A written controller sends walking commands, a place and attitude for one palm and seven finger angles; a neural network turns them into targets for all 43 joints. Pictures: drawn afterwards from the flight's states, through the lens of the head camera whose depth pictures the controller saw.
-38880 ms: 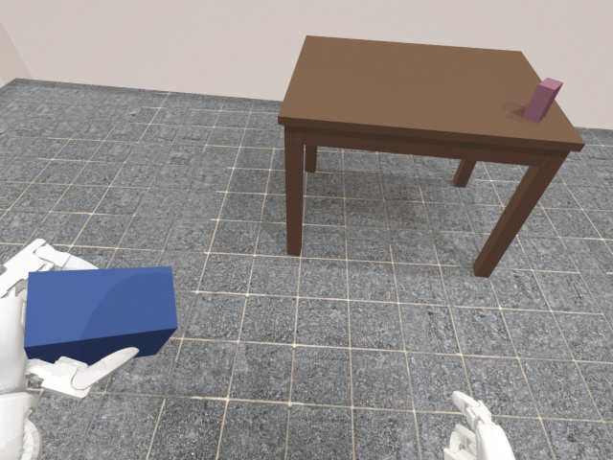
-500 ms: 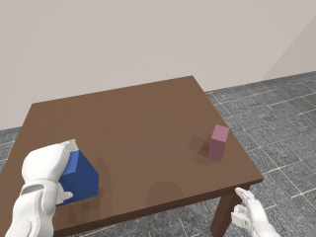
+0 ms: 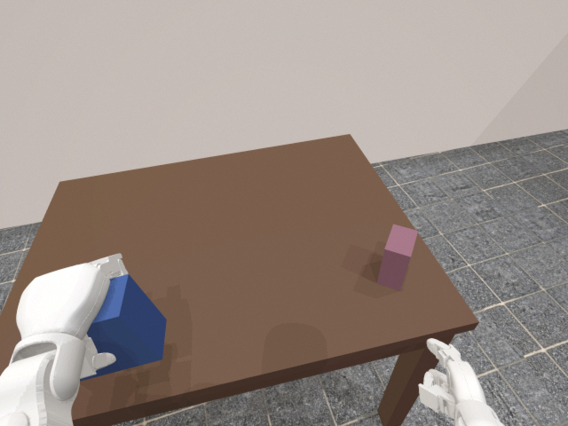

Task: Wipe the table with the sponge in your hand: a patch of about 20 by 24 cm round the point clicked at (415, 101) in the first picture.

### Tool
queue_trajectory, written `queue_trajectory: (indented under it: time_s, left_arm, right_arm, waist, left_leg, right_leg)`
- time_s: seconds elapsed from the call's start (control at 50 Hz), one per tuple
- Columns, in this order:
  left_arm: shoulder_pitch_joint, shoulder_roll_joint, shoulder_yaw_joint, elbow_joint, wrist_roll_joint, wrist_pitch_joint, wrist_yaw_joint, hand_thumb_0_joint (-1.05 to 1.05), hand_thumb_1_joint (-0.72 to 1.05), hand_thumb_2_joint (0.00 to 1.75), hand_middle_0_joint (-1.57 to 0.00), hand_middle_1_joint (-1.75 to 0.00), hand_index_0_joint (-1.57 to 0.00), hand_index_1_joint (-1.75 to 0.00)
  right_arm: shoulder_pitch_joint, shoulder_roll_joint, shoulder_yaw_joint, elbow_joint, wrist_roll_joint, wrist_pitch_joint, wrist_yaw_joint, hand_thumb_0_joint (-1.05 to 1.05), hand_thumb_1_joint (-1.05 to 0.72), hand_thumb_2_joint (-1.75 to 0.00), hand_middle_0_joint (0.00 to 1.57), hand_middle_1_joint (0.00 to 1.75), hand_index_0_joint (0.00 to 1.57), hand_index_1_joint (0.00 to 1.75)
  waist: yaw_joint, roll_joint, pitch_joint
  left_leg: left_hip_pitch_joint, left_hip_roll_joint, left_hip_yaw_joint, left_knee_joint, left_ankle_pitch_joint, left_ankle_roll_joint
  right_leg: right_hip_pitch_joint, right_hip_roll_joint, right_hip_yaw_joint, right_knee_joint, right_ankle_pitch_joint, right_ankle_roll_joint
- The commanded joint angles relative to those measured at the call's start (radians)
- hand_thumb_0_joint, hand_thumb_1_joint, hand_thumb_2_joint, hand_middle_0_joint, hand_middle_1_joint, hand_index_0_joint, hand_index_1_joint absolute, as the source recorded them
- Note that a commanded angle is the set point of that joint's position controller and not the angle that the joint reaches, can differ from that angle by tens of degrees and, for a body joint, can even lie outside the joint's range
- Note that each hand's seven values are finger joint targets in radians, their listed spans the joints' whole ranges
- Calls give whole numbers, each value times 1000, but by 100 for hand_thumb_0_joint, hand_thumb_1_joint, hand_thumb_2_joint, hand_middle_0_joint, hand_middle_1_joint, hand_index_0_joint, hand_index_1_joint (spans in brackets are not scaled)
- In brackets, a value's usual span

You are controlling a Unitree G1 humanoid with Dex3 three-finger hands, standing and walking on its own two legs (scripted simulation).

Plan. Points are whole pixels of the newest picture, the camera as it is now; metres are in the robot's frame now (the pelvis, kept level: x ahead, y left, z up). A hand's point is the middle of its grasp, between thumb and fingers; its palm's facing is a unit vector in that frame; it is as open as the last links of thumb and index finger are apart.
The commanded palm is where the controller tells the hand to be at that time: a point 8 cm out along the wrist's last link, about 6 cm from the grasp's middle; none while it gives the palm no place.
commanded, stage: bring the sponge back beside the body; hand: left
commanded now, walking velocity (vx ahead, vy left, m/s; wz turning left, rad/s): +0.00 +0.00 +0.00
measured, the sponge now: (110, 336) +0.18 +0.28 +0.06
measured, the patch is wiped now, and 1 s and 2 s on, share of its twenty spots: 1.00 1.00 1.00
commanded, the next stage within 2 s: step back with the hand held close in 0.26 s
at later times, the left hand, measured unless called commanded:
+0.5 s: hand (123, 299) +0.20 +0.25 +0.13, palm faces +0.27 -0.75 -0.61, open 10.2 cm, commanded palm +0.15 +0.28 +0.17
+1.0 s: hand (70, 330) +0.15 +0.27 +0.15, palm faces +0.41 -0.83 -0.39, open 10.2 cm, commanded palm +0.10 +0.30 +0.17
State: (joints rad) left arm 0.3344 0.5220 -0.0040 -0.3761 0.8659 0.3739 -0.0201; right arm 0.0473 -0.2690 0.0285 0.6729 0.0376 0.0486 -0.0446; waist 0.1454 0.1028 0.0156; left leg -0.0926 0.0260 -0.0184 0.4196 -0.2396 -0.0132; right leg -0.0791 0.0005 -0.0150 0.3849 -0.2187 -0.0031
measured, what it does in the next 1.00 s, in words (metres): shifts its weight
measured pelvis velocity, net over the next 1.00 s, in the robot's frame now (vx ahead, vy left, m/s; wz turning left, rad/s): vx -0.06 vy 0.02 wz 0.02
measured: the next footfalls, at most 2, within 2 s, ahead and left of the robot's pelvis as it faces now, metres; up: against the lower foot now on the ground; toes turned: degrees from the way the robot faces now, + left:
left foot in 1.88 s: -0.06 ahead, +0.15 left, +0.00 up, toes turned +5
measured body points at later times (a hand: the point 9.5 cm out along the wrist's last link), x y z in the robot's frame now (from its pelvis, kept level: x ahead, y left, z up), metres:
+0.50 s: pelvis -0.01 +0.00 +0.00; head -0.01 -0.02 +0.44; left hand +0.18 +0.28 +0.16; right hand +0.23 -0.20 -0.07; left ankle +0.00 +0.13 -0.74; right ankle +0.00 -0.12 -0.74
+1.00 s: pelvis -0.06 +0.02 -0.03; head -0.06 +0.04 +0.42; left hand +0.12 +0.31 +0.17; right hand +0.11 -0.21 -0.09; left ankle +0.00 +0.13 -0.74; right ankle +0.00 -0.12 -0.74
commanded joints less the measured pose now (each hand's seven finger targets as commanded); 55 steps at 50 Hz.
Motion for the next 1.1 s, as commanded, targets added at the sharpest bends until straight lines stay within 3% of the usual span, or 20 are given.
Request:
queue_trajectory:
  time_s: [0.0,0.02,0.1,0.12,0.3,0.36,0.38,0.4,0.42,0.44,0.48,0.5,0.52,0.58,0.66,0.74,0.82,0.94,0.98,1.08]
  left_arm:
    - [-182,222,167,-240,27,-14,41,0,10,130,-120,-160,-120,-160]
    - [-183,200,146,-222,33,-11,37,0,10,130,-120,-160,-120,-160]
    - [-187,229,171,-243,34,-13,40,0,10,130,-120,-160,-120,-160]
    - [-189,206,148,-226,42,-8,36,0,10,130,-120,-160,-120,-160]
    - [-180,228,171,-239,32,-9,39,0,10,130,-120,-160,-120,-160]
    - [-171,181,127,-118,48,3,35,0,10,130,-120,-160,-120,-160]
    - [-365,23,341,-398,-850,-231,70,0,10,130,-120,-160,-120,-160]
    - [-274,153,404,-267,-850,-317,92,0,10,130,-120,-160,-120,-160]
    - [-118,88,421,-205,-897,-364,102,0,10,130,-120,-160,-120,-160]
    - [-75,61,400,-256,-923,-389,106,0,10,130,-120,-160,-120,-160]
    - [0,59,420,-371,-943,-441,125,0,10,130,-120,-160,-120,-160]
    - [38,101,472,-414,-948,-464,137,0,10,130,-120,-160,-120,-160]
    - [101,40,441,-397,-950,-478,138,0,10,130,-120,-160,-120,-160]
    - [135,43,459,-403,-952,-502,147,0,10,130,-120,-160,-120,-160]
    - [143,43,466,-372,-955,-525,152,0,10,130,-120,-160,-120,-160]
    - [126,35,452,-401,-944,-551,158,0,10,130,-120,-160,-120,-160]
    - [116,28,459,-435,-920,-581,168,0,10,130,-120,-160,-120,-160]
    - [54,2,446,-391,-897,-594,168,0,10,130,-120,-160,-120,-160]
    - [45,10,447,-386,-900,-599,171,0,10,130,-120,-160,-120,-160]
    - [39,24,448,-407,-907,-598,182,0,10,130,-120,-160,-120,-160]
  right_arm:
    - [-276,-90,-27,-204,0,-72,-6,0,-90,-90,20,30,20,30]
    - [-260,-88,-21,-213,-3,-75,-5,0,-90,-90,20,30,20,30]
    - [-278,-90,-27,-205,0,-70,-6,0,-90,-90,20,30,20,30]
    - [-262,-87,-20,-214,-3,-72,-5,0,-90,-90,20,30,20,30]
    - [-274,-90,-26,-209,-1,-69,-4,0,-90,-90,20,30,20,30]
    - [-252,-97,-24,-190,-3,-60,-7,0,-90,-90,20,30,20,30]
    - [-106,-47,-33,-418,15,-61,-21,0,-90,-90,20,30,20,30]
    - [-69,-52,5,-349,-14,-72,-35,0,-90,-90,20,30,20,30]
    - [-2,-61,-13,-307,-18,-68,-46,0,-90,-90,20,30,20,30]
    - [12,-59,-22,-308,-11,-72,-47,0,-90,-90,20,30,20,30]
    - [32,-72,-31,-303,-18,-74,-53,0,-90,-90,20,30,20,30]
    - [38,-83,-35,-300,-25,-80,-56,0,-90,-90,20,30,20,30]
    - [48,-72,-34,-293,-26,-78,-52,0,-90,-90,20,30,20,30]
    - [54,-77,-52,-300,-18,-77,-47,0,-90,-90,20,30,20,30]
    - [50,-84,-63,-303,-13,-86,-51,0,-90,-90,20,30,20,30]
    - [40,-100,-62,-309,-16,-115,-53,0,-90,-90,20,30,20,30]
    - [44,-116,-61,-303,-27,-154,-57,0,-90,-90,20,30,20,30]
    - [75,-115,-66,-286,-32,-181,-54,0,-90,-90,20,30,20,30]
    - [82,-103,-65,-277,-34,-181,-52,0,-90,-90,20,30,20,30]
    - [68,-88,-56,-263,-42,-175,-52,0,-90,-90,20,30,20,30]
  waist:
    - [-1,-16,-139]
    - [7,-8,-147]
    - [3,-9,-139]
    - [11,-5,-153]
    - [3,-12,-138]
    - [-3,-45,-95]
    - [-124,-180,26]
    - [-108,-280,-29]
    - [-102,-342,-67]
    - [-112,-289,-140]
    - [-120,-117,-233]
    - [-113,-21,-251]
    - [-117,2,-256]
    - [-128,-21,-245]
    - [-133,-72,-204]
    - [-133,-2,-151]
    - [-129,92,-131]
    - [-139,0,-106]
    - [-144,-83,-110]
    - [-152,-105,-122]
  left_leg:
    - [13,-24,-55,-59,224,55]
    - [7,-30,-47,-57,227,61]
    - [8,-25,-58,-67,212,56]
    - [5,-29,-48,-63,226,61]
    - [7,-26,-56,-64,209,56]
    - [-6,-27,-41,-62,199,57]
    - [-13,1,-19,30,32,68]
    - [-25,-7,-36,44,-7,69]
    - [-41,1,-39,85,19,65]
    - [-19,12,-30,122,57,57]
    - [-29,43,-34,141,184,55]
    - [-38,58,-44,130,255,53]
    - [-76,66,-48,142,300,55]
    - [-143,89,-76,167,342,47]
    - [-222,95,-109,145,226,52]
    - [-337,97,-156,55,-50,65]
    - [-492,125,-217,-65,-312,99]
    - [-564,106,-179,12,-435,101]
    - [-494,69,-128,116,-389,79]
    - [-393,49,-111,179,-296,55]
  right_leg:
    - [16,25,84,-66,124,-66]
    - [22,21,52,-63,124,-65]
    - [21,26,85,-66,108,-67]
    - [31,22,46,-60,116,-66]
    - [19,26,91,-68,110,-68]
    - [-15,24,56,-79,93,-63]
    - [-215,-2,132,-92,230,-45]
    - [-197,-22,115,-70,180,-39]
    - [-186,-65,96,-60,215,-30]
    - [-185,-118,107,-30,279,-28]
    - [-150,-157,93,52,398,-29]
    - [-141,-145,88,85,404,-27]
    - [-134,-137,59,107,391,-19]
    - [-167,-139,62,131,374,-16]
    - [-208,-111,49,136,255,-11]
    - [-219,-65,28,157,59,-7]
    - [-126,1,0,247,-9,13]
    - [-137,-22,35,223,-9,5]
    - [-241,-82,93,138,-40,-21]
    - [-357,-135,137,80,-66,-46]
